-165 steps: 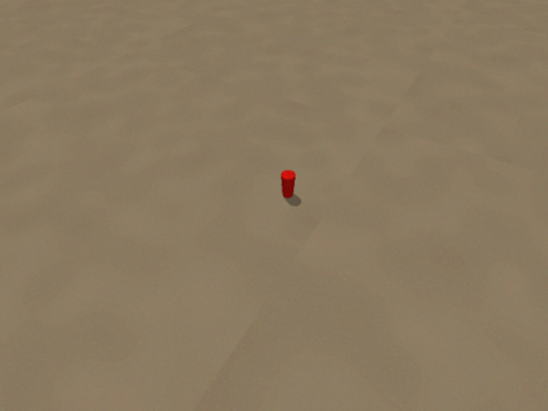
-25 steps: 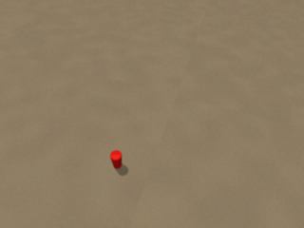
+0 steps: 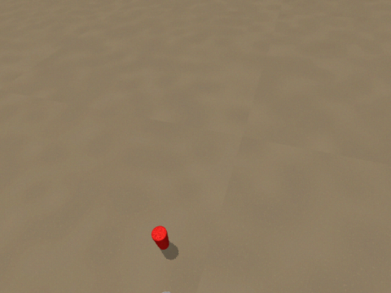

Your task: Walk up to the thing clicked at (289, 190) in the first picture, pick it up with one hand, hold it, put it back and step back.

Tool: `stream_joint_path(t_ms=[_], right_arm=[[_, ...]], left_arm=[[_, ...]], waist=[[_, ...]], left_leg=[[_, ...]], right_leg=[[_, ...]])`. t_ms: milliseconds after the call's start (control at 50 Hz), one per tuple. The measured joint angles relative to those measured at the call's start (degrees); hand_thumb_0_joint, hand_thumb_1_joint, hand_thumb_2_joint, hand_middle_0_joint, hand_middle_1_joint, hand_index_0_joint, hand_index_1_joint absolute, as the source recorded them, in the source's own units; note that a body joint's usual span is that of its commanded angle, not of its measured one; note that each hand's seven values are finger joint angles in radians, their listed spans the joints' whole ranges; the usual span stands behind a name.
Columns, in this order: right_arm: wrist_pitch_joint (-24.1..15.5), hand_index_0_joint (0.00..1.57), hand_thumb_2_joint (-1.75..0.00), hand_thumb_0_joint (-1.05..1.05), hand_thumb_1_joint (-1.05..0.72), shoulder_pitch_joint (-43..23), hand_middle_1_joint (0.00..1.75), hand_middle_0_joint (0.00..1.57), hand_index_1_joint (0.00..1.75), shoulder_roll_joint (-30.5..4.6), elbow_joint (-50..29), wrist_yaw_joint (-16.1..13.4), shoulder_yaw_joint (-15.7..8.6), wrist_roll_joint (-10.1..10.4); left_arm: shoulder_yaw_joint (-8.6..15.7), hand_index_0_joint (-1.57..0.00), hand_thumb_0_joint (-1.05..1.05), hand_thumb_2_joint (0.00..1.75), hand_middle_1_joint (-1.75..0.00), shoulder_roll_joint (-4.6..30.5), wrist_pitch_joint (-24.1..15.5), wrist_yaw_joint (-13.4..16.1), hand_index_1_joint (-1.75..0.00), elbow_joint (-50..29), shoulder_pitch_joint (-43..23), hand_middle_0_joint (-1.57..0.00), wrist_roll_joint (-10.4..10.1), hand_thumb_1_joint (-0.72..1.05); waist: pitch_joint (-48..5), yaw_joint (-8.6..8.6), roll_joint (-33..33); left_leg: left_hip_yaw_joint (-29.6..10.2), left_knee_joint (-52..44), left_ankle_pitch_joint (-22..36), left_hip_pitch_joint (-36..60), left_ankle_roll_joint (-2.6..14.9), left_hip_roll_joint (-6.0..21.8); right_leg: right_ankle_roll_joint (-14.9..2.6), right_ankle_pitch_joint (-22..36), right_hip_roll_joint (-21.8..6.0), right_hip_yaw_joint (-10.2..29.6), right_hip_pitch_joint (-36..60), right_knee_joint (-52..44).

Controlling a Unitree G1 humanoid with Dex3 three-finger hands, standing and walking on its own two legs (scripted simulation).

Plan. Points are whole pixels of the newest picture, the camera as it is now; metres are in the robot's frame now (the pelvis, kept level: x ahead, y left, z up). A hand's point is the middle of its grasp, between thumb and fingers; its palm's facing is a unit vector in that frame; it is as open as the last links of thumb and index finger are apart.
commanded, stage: walk up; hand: left
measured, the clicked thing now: (161, 239) +0.52 +0.24 -0.70
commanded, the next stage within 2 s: stand in 1.72 s
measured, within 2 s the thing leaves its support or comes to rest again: neither
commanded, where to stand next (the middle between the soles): +0.15 +0.02 m, yaw +1 degrees
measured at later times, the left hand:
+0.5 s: hand out of the picture +0.15 +0.30 -0.17, palm faces -0.03 -0.92 -0.39, open 7.4 cm
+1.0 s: hand (102, 264) +0.24 +0.26 -0.14, palm faces -0.02 -0.94 -0.33, open 7.4 cm
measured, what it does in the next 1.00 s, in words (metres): walks ahead: left foot, then right foot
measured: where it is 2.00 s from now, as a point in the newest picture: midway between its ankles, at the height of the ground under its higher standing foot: outside the picture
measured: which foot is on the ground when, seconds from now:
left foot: up 0.00-0.14, down 0.16-1.00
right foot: down 0.00-0.18, up 0.20-0.44, down 0.46-1.00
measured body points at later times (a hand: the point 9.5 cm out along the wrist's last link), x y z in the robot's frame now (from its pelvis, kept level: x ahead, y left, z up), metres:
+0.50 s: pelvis +0.10 +0.02 -0.02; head +0.12 +0.02 +0.43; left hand +0.15 +0.34 -0.14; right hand +0.18 -0.30 -0.13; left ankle +0.15 +0.14 -0.73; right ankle +0.14 -0.11 -0.74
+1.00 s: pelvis +0.13 +0.01 +0.01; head +0.13 +0.02 +0.46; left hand +0.24 +0.31 -0.12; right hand +0.21 -0.29 -0.12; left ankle +0.15 +0.14 -0.74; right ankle +0.14 -0.11 -0.74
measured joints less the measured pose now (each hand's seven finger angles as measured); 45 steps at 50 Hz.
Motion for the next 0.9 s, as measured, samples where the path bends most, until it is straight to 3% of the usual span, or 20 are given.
stream_joint_path(t_ms=[80,160,200,260,320,400,460,480,540,600,720,900], right_arm=[[-0.14,0.20,-0.90,0.01,-0.90,-0.54,0.29,0.20,0.30,0.18,0.66,0.02,-0.37,-0.42],[-0.85,0.20,-0.90,0.01,-0.90,-1.36,0.29,0.20,0.30,0.10,1.31,-1.09,-0.64,-0.36],[-1.24,0.20,-0.90,0.01,-0.90,-2.47,0.29,0.20,0.30,1.02,1.37,-1.59,-0.67,-0.50],[-1.42,0.20,-0.90,0.01,-0.90,-3.67,0.29,0.20,0.30,2.05,0.20,-1.63,-0.04,-0.14],[-1.46,0.20,-0.90,0.01,-0.90,-4.06,0.30,0.20,0.30,2.47,-0.52,-2.01,0.63,-0.11],[-0.68,0.21,-0.90,0.01,-0.90,-4.87,0.30,0.20,0.30,1.76,-0.18,-2.35,1.05,-0.22],[0.46,0.21,-0.90,0.01,-0.90,-5.62,0.30,0.20,0.30,1.26,0.66,-2.42,1.35,0.18],[0.89,0.21,-0.90,0.01,-0.90,-6.12,0.30,0.20,0.30,1.12,1.25,-2.56,1.43,0.42],[1.94,0.20,-0.90,0.01,-0.90,-7.60,0.30,0.20,0.30,1.84,3.55,-2.93,1.73,1.05],[1.46,0.20,-0.90,0.01,-0.90,-8.81,0.29,0.20,0.30,2.45,5.83,-2.79,2.16,1.30],[1.13,0.20,-0.90,0.01,-0.90,-11.07,0.30,0.20,0.30,3.91,10.53,-2.46,3.47,1.41],[1.21,0.20,-0.90,0.01,-0.90,-14.24,0.30,0.20,0.30,4.15,15.19,-2.66,3.25,1.10]], left_arm=[[0.14,-0.21,0.01,0.90,-0.30,1.16,0.71,0.22,-0.30,0.36,1.59,-0.21,0.32,0.90],[-0.48,-0.21,0.01,0.90,-0.30,2.11,2.21,0.84,-0.30,1.57,2.36,-0.21,-0.03,0.90],[-0.59,-0.21,0.01,0.90,-0.30,2.38,3.31,1.31,-0.30,2.73,1.45,-0.20,-0.30,0.91],[-1.01,-0.20,0.01,0.90,-0.30,2.25,4.10,1.79,-0.29,4.16,0.47,-0.20,-0.27,0.91],[-1.08,-0.20,0.01,0.90,-0.30,2.17,3.93,1.67,-0.29,4.94,-0.25,-0.20,-0.39,0.91],[-0.86,-0.20,0.01,0.90,-0.30,1.54,3.67,1.66,-0.29,6.07,-1.12,-0.20,-0.26,0.91],[-0.54,-0.20,0.01,0.90,-0.30,1.40,3.39,2.06,-0.30,7.35,-1.67,-0.20,-0.03,0.91],[-0.35,-0.20,0.01,0.90,-0.30,1.09,3.26,2.32,-0.30,8.01,-2.10,-0.20,0.17,0.91],[-0.84,-0.20,0.01,0.90,-0.30,0.41,3.23,2.48,-0.29,9.45,-3.24,-0.20,0.43,0.91],[-1.73,-0.20,0.01,0.90,-0.30,-0.28,3.60,2.41,-0.30,10.70,-5.05,-0.20,-0.04,0.91],[-2.49,-0.21,0.01,0.90,-0.30,-1.25,3.26,2.33,-0.30,12.78,-9.15,-0.20,-0.68,0.91],[-2.67,-0.21,0.01,0.90,-0.30,-2.04,3.77,2.44,-0.30,16.06,-14.08,-0.20,-0.93,0.91]], waist=[[-0.20,0.98,-1.37],[-0.57,1.14,-2.72],[-0.04,0.89,-4.85],[0.71,0.04,-5.73],[0.95,-0.52,-6.39],[0.91,-1.04,-5.62],[0.48,-0.98,-4.64],[0.58,-0.77,-3.72],[0.26,-0.34,-2.64],[0.31,-0.15,-2.40],[0.04,-0.20,-2.32],[-0.75,-0.76,-3.35]], left_leg=[[0.89,-9.26,4.21,0.34,-0.49,0.48],[1.91,-17.45,9.79,4.79,0.26,-1.23],[2.75,-15.01,8.13,4.41,0.78,-2.57],[3.06,-14.66,6.57,5.37,1.56,-2.30],[3.49,-16.73,6.78,7.11,1.45,-2.34],[3.64,-16.29,5.61,7.70,1.14,-2.26],[3.43,-12.68,3.04,6.70,0.47,-1.86],[3.09,-11.12,2.01,6.37,0.08,-1.22],[2.02,-10.17,-1.49,6.66,0.11,-1.62],[2.21,-13.93,3.24,8.67,-0.38,-2.47],[2.15,-18.81,4.09,11.87,-0.78,-2.53],[2.36,-26.04,7.28,16.26,-1.00,-2.63]], right_leg=[[1.00,-2.56,-0.38,-0.17,1.71,0.87],[2.75,-7.97,-1.33,-0.04,1.00,7.11],[1.51,-11.86,-2.30,1.83,-1.38,13.66],[0.55,-16.49,-0.50,3.96,-6.28,24.37],[0.50,-14.23,-1.08,4.19,-9.15,24.61],[1.20,-10.30,-2.13,3.79,-9.09,16.97],[1.19,-4.77,-1.54,3.35,-5.81,8.93],[2.04,-3.22,-0.92,3.15,-5.21,8.22],[2.89,-4.27,-0.73,2.98,-5.03,9.12],[3.32,-4.51,-1.29,3.44,-4.32,8.52],[3.28,-2.73,-1.16,3.16,-1.06,3.48],[3.33,0.33,-0.97,3.10,3.14,-3.46]])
